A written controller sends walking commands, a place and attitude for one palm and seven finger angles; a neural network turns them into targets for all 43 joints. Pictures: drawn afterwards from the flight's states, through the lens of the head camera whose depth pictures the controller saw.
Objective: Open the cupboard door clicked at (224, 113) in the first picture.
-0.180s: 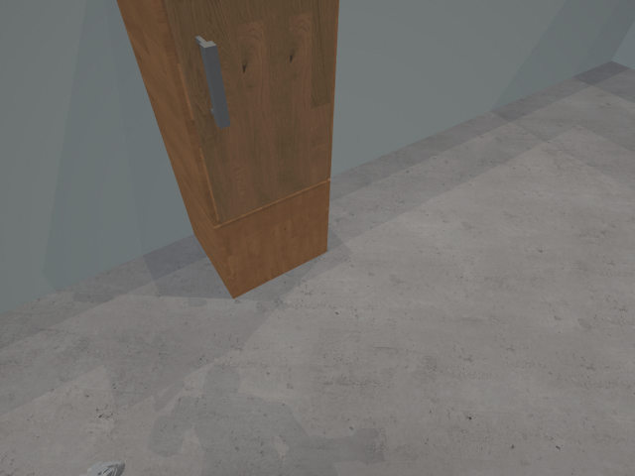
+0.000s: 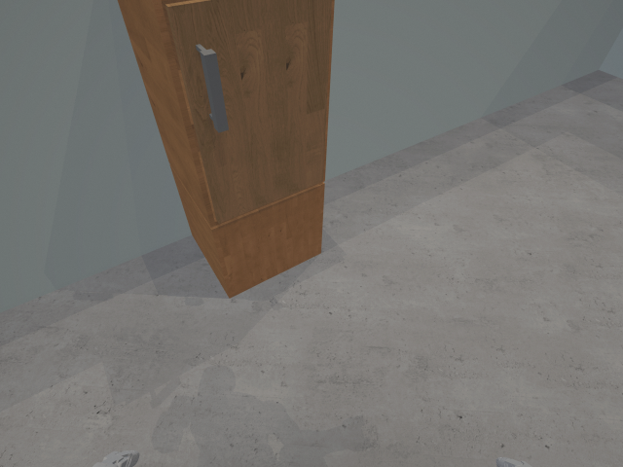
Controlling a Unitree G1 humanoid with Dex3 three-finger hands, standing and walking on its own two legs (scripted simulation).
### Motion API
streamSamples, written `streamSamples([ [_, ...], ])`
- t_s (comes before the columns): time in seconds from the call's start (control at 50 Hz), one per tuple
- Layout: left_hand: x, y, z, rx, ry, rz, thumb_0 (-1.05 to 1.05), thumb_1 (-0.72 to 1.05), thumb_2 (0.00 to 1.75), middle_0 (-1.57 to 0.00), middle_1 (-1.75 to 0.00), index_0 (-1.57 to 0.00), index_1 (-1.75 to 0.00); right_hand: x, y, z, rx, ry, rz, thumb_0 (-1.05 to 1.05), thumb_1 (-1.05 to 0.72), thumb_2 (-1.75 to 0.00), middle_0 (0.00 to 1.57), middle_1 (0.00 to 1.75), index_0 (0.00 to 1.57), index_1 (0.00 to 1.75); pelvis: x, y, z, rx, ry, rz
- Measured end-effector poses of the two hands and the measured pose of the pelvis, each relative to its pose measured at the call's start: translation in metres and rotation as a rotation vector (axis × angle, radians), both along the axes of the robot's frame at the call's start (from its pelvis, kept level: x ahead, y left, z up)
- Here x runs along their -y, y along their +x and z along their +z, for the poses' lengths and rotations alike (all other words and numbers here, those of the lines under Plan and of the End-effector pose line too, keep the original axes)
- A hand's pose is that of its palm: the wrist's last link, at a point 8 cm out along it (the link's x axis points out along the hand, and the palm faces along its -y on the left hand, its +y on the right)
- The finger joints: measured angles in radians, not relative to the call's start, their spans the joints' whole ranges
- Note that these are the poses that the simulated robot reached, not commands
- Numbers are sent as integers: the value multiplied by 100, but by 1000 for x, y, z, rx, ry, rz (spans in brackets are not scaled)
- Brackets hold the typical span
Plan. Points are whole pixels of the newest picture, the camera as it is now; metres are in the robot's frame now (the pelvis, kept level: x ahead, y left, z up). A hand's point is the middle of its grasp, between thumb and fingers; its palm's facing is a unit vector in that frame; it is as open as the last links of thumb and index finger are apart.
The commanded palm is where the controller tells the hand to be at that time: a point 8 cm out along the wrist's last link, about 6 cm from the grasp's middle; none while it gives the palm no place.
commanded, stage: stand and wait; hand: left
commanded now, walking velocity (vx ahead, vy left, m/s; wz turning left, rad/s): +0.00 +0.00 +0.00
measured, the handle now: (211, 89) +0.84 +0.28 +0.08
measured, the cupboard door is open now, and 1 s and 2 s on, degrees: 0 0 0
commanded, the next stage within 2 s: look at it before walking up in 0.64 s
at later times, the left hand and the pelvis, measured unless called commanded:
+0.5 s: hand out of the picture +0.05 +0.24 -0.15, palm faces -0.01 -0.94 -0.34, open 7.4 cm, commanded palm none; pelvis -0.01 -0.01 +0.00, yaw +0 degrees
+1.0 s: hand out of the picture +0.06 +0.23 -0.15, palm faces -0.03 -0.94 -0.34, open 7.4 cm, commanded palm none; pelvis -0.02 -0.01 +0.01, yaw +0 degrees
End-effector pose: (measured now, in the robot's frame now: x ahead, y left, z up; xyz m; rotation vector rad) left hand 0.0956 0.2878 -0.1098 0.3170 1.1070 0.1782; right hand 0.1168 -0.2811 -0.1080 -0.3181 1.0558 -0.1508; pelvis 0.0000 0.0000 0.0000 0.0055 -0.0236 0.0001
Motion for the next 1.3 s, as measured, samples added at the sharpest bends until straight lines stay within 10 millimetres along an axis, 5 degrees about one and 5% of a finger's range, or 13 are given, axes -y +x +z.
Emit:
streamSamples([
  [0.56,4,-48,-3,-104,10,35,1,90,90,-21,-30,-21,-30,23,-66,-7,-154,-15,-63,1,-91,-90,20,30,21,30,12,-15,5,13,-2,-1],
  [1.3,9,-49,-2,-106,6,28,1,90,90,-21,-30,-21,-30,24,-67,-7,-150,-7,-62,1,-91,-90,20,30,21,30,14,-18,7,10,-1,-7],
])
